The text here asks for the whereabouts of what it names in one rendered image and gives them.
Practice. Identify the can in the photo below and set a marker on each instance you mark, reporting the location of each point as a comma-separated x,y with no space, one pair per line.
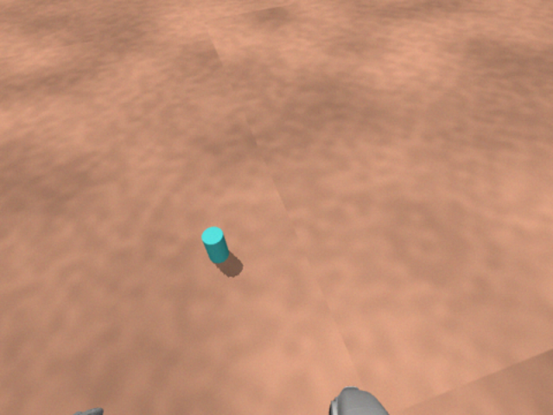
215,244

